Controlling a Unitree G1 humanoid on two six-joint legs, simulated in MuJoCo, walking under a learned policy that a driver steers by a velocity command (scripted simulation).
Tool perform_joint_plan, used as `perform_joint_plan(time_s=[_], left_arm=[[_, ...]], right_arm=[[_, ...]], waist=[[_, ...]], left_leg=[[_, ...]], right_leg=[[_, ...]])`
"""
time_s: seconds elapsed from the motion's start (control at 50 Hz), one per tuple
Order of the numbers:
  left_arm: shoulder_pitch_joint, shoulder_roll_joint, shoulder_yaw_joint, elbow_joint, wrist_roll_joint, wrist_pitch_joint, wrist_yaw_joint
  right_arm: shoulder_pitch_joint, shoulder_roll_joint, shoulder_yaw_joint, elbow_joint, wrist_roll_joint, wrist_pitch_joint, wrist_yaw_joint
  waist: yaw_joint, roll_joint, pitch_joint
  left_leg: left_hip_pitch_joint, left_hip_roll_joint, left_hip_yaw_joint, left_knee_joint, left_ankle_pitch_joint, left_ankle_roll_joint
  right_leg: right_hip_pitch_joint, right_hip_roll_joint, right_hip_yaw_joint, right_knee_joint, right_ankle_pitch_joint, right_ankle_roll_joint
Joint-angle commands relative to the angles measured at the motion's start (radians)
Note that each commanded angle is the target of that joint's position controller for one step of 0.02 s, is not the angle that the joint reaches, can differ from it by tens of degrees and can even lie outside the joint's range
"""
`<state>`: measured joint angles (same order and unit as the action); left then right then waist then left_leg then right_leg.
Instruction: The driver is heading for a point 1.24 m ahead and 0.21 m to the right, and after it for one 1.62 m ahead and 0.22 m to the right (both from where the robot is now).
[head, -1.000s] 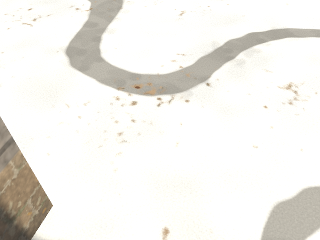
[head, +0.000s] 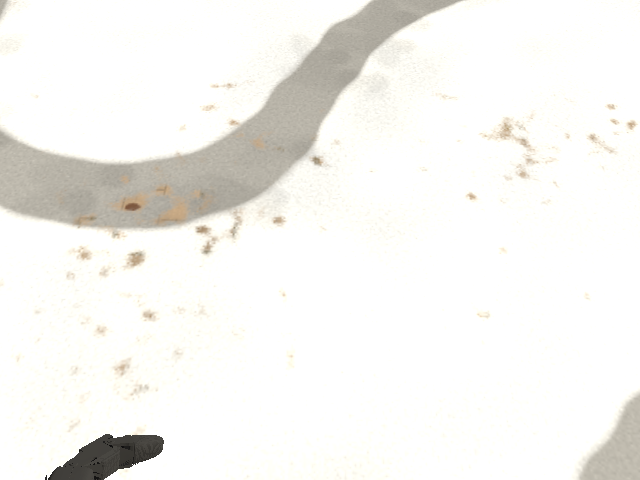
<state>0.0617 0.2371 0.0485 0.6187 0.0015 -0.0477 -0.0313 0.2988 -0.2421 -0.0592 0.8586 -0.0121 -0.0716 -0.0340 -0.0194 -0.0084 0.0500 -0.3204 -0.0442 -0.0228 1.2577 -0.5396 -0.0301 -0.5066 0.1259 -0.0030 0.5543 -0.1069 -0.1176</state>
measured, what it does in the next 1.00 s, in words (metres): steps on the spot, turning right: left foot, then right foot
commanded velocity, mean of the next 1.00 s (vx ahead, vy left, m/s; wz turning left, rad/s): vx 0.04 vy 0.00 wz -0.40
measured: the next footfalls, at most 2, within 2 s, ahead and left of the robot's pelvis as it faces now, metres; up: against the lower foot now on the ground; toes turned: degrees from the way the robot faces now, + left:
left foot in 0.40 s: +0.19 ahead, +0.15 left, +0.00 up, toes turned -23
right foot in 0.82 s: +0.06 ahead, -0.07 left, +0.00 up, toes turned -21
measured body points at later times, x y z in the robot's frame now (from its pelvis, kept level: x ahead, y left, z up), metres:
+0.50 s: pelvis +0.10 +0.06 +0.02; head +0.14 +0.06 +0.47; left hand +0.32 +0.29 -0.09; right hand +0.16 -0.24 -0.07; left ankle +0.16 +0.16 -0.72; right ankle +0.07 -0.06 -0.66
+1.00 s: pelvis +0.09 +0.02 +0.02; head +0.09 +0.00 +0.47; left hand +0.33 +0.17 -0.08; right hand +0.05 -0.26 -0.12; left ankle +0.15 +0.16 -0.71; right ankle +0.03 -0.06 -0.72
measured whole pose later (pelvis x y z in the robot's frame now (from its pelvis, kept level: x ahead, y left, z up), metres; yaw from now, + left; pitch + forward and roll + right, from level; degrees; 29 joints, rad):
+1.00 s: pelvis +0.09 +0.02 +0.02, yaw -23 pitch -1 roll +1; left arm 0.17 0.20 0.02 0.71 0.00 0.03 0.02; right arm 0.25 -0.27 -0.03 0.83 -0.01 0.00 -0.03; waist -0.04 0.03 0.02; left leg -0.24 0.04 0.00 0.54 -0.30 -0.05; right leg -0.19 0.03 0.03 0.54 -0.33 -0.05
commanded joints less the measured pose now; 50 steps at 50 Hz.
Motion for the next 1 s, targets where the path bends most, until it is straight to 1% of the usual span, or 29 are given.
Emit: perform_joint_plan(time_s=[0.02, 0.04, 0.06, 0.1, 0.18, 0.26, 0.28, 0.32, 0.34, 0.36, 0.38, 0.4, 0.42, 0.44, 0.46, 0.48, 0.5, 0.52, 0.58, 0.62, 0.72, 0.78, 0.82, 0.84, 0.86, 0.88, 0.9, 0.96, 1.0], left_arm=[[0.099, 0.135, 0.046, -0.049, -0.033, 0.014, 0.025], [0.073, 0.13, 0.044, -0.057, -0.038, 0.019, 0.023], [0.064, 0.146, 0.05, -0.062, -0.025, 0.025, 0.017], [0.088, 0.153, 0.058, -0.051, 0.006, 0.02, 0.022], [0.128, 0.181, 0.063, -0.034, -0.021, 0.046, 0.062], [0.131, 0.19, 0.06, -0.041, -0.038, 0.082, 0.085], [0.136, 0.197, 0.065, -0.035, -0.028, 0.086, 0.087], [0.143, 0.194, 0.069, -0.037, -0.024, 0.091, 0.095], [0.147, 0.191, 0.07, -0.041, -0.024, 0.092, 0.094], [0.14, 0.172, 0.066, -0.043, -0.04, 0.091, 0.092], [0.129, 0.155, 0.063, -0.047, -0.048, 0.089, 0.094], [0.137, 0.138, 0.061, -0.053, -0.055, 0.083, 0.093], [0.214, 0.08, 0.048, -0.041, -0.05, 0.083, 0.086], [0.218, 0.16, 0.072, -0.078, -0.047, 0.074, 0.087], [0.235, 0.251, 0.095, -0.048, -0.032, 0.074, 0.086], [0.227, 0.256, 0.099, -0.031, -0.042, 0.086, 0.083], [0.223, 0.205, 0.083, -0.007, -0.034, 0.105, 0.089], [0.219, 0.171, 0.071, -0.008, -0.026, 0.117, 0.087], [0.163, 0.116, 0.044, -0.021, -0.04, 0.105, 0.081], [0.114, 0.086, 0.028, -0.027, -0.034, 0.102, 0.085], [0.08, 0.094, 0.014, -0.03, -0.035, 0.096, 0.076], [0.124, 0.083, 0.013, 0.01, -0.022, 0.09, 0.069], [0.127, 0.125, 0.02, 0.013, -0.011, 0.086, 0.068], [0.136, 0.206, 0.036, 0.011, -0.003, 0.09, 0.073], [0.098, 0.165, 0.027, 0.02, -0.005, 0.092, 0.061], [0.047, 0.083, 0.005, -0.009, 0.004, 0.083, 0.053], [0.06, 0.059, -0.002, 0.017, 0.014, 0.076, 0.053], [0.115, 0.126, 0.012, 0.046, 0.007, 0.06, 0.058], [0.164, 0.167, 0.021, 0.057, -0.007, 0.056, 0.06]], right_arm=[[-0.003, -0.116, -0.024, -0.119, -0.001, -0.004, 0.006], [-0.003, -0.127, -0.029, -0.123, -0.007, 0.018, -0.001], [-0.005, -0.118, -0.03, -0.12, -0.004, 0.036, -0.002], [-0.043, -0.084, -0.019, -0.137, -0.011, 0.047, -0.014], [-0.112, -0.089, -0.017, -0.166, -0.002, 0.068, -0.026], [-0.185, -0.084, -0.015, -0.194, 0.004, 0.077, -0.023], [-0.213, -0.082, -0.015, -0.206, -0.003, 0.065, -0.017], [-0.217, -0.096, -0.019, -0.207, 0.002, 0.045, -0.002], [-0.214, -0.11, -0.026, -0.204, 0.021, 0.038, -0.001], [-0.176, -0.115, -0.034, -0.19, 0.027, 0.039, 0.003], [-0.143, -0.113, -0.039, -0.177, 0.032, 0.037, 0.008], [-0.097, -0.128, -0.046, -0.159, 0.027, 0.036, 0.017], [-0.093, -0.194, -0.057, -0.175, 0.003, 0.043, 0.012], [-0.117, -0.213, -0.062, -0.189, -0.043, 0.05, 0.016], [-0.187, -0.172, -0.054, -0.222, -0.034, 0.049, 0.013], [-0.231, -0.114, -0.036, -0.233, -0.016, 0.055, 0.011], [-0.219, -0.078, -0.027, -0.232, -0.002, 0.061, 0.005], [-0.209, -0.082, -0.024, -0.223, 0.018, 0.068, -0.003], [-0.168, -0.121, -0.027, -0.208, -0.001, 0.076, -0.019], [-0.126, -0.104, -0.021, -0.194, 0.003, 0.074, -0.024], [-0.101, -0.176, -0.036, -0.186, 0.014, 0.076, -0.026], [-0.118, -0.161, -0.024, -0.178, 0.036, 0.075, -0.021], [-0.051, -0.147, -0.021, -0.147, 0.035, 0.059, -0.01], [-0.008, -0.111, -0.009, -0.157, -0.003, 0.043, 0.003], [-0.008, -0.084, 0.004, -0.158, -0.015, 0.037, 0.01], [-0.055, -0.094, 0.009, -0.137, -0.011, 0.04, 0.009], [-0.105, -0.08, 0.016, -0.132, -0.012, 0.047, 0.013], [-0.076, -0.107, 0.007, -0.094, -0.003, 0.068, 0.003], [-0.143, -0.124, 0.005, -0.107, 0.022, 0.057, 0.001]], waist=[[0.023, 0.119, -0.253], [-0.006, 0.116, -0.197], [-0.026, 0.075, -0.154], [-0.009, -0.02, -0.172], [0.005, -0.046, -0.248], [0.028, -0.133, -0.2], [0.026, -0.142, -0.167], [0.024, -0.162, -0.142], [0.018, -0.182, -0.134], [-0.003, -0.195, -0.137], [-0.034, -0.162, -0.131], [-0.036, -0.12, -0.144], [0.018, 0.107, -0.205], [0.035, 0.306, -0.213], [0.048, 0.202, -0.182], [0.058, 0.168, -0.151], [0.046, 0.104, -0.154], [0.04, 0.106, -0.124], [0.013, 0.135, -0.09], [-0.014, 0.146, -0.105], [-0.03, 0.211, -0.092], [0.01, 0.18, -0.093], [0.01, 0.109, -0.102], [-0.036, -0.085, -0.169], [-0.047, -0.225, -0.198], [-0.019, -0.141, -0.155], [-0.006, -0.108, -0.128], [0.008, -0.142, -0.038], [0.056, -0.169, 0.067]], left_leg=[[-0.412, 0.062, -0.119, 0.104, 0.039, -0.028], [-0.349, 0.081, -0.111, 0.0, 0.077, -0.031], [-0.278, 0.078, -0.087, -0.099, 0.089, -0.033], [-0.215, 0.05, -0.067, -0.176, 0.129, -0.046], [-0.219, 0.038, -0.1, -0.274, 0.237, -0.068], [-0.21, 0.014, -0.127, -0.386, 0.286, -0.074], [-0.181, 0.005, -0.116, -0.411, 0.258, -0.067], [-0.108, -0.013, -0.101, -0.51, 0.223, -0.061], [-0.082, -0.019, -0.102, -0.578, 0.204, -0.057], [-0.025, -0.018, -0.091, -0.689, 0.243, -0.056], [0.067, -0.014, -0.072, -0.84, 0.354, -0.049], [0.172, 0.065, -0.102, -0.92, 0.481, -0.017], [0.33, 0.289, -0.289, -0.881, 0.79, 0.078], [0.264, 0.447, -0.517, -0.905, 0.951, 0.258], [0.225, 0.456, -0.46, -0.907, 0.921, 0.296], [0.192, 0.374, -0.345, -0.9, 0.832, 0.26], [0.219, 0.327, -0.305, -0.896, 0.733, 0.229], [0.211, 0.304, -0.263, -0.901, 0.727, 0.226], [0.216, 0.242, -0.177, -0.928, 0.716, 0.22], [0.271, 0.247, -0.169, -0.922, 0.722, 0.227], [0.216, 0.256, -0.16, -0.912, 0.737, 0.25], [0.174, 0.256, -0.163, -0.873, 0.783, 0.226], [0.121, 0.209, -0.128, -0.825, 0.698, 0.138], [0.046, 0.122, -0.034, -0.742, 0.504, 0.07], [0.082, 0.071, 0.026, -0.772, 0.256, 0.02], [0.13, 0.079, 0.009, -0.787, 0.295, -0.001], [0.137, 0.077, 0.021, -0.801, 0.371, -0.011], [0.094, 0.042, 0.069, -0.732, 0.258, -0.025], [-0.083, 0.036, 0.058, -0.594, 0.152, 0.005]], right_leg=[[0.544, -0.345, 0.466, -0.179, 0.49, -0.232], [0.398, -0.317, 0.428, -0.206, 0.428, -0.207], [0.279, -0.282, 0.392, -0.222, 0.421, -0.187], [0.205, -0.246, 0.354, -0.207, 0.576, -0.181], [0.233, -0.234, 0.381, -0.185, 0.402, -0.131], [0.234, -0.197, 0.446, -0.206, 0.038, -0.096], [0.21, -0.192, 0.462, -0.212, -0.008, -0.083], [0.19, -0.176, 0.481, -0.212, -0.006, -0.071], [0.214, -0.177, 0.512, -0.194, 0.041, -0.062], [0.235, -0.165, 0.504, -0.165, 0.123, -0.052], [0.228, -0.14, 0.513, -0.132, 0.12, -0.026], [0.192, -0.1, 0.479, -0.053, 0.007, 0.009], [0.079, 0.031, 0.339, 0.195, -0.376, 0.071], [-0.056, 0.09, 0.303, 0.39, -0.57, 0.12], [-0.07, 0.018, 0.282, 0.565, -0.512, 0.164], [-0.079, -0.009, 0.252, 0.621, -0.438, 0.174], [-0.09, -0.016, 0.241, 0.666, -0.389, 0.18], [-0.103, -0.017, 0.227, 0.712, -0.355, 0.194], [-0.08, -0.02, 0.164, 0.598, -0.295, 0.223], [-0.046, -0.059, 0.161, 0.462, -0.293, 0.232], [0.13, -0.119, 0.04, 0.211, -0.353, 0.22], [0.269, -0.111, -0.005, -0.045, -0.164, 0.167], [0.399, -0.14, 0.052, -0.173, 0.057, 0.095], [0.507, -0.269, 0.185, -0.103, 0.396, 0.035], [0.409, -0.336, 0.233, -0.132, 0.323, -0.045], [0.361, -0.307, 0.222, -0.159, 0.155, -0.033], [0.339, -0.264, 0.189, -0.167, 0.045, -0.002], [0.276, -0.242, 0.225, -0.246, -0.285, 0.005], [0.265, -0.338, 0.387, -0.354, -0.509, -0.069]])
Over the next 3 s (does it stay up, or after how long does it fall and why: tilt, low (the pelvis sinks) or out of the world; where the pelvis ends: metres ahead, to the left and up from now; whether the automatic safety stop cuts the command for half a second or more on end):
stays up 0.73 -0.26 0.01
